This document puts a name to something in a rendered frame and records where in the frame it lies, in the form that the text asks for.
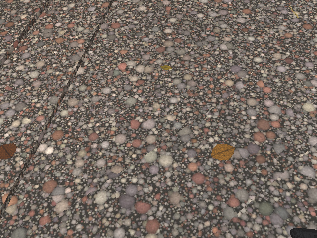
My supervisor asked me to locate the right robot hand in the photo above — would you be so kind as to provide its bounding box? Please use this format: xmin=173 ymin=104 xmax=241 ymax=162
xmin=290 ymin=228 xmax=317 ymax=238

